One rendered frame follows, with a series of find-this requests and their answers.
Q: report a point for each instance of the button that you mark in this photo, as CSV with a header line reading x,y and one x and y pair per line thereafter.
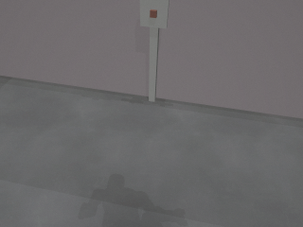
x,y
153,13

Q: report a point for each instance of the panel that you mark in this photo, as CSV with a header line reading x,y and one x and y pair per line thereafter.
x,y
161,21

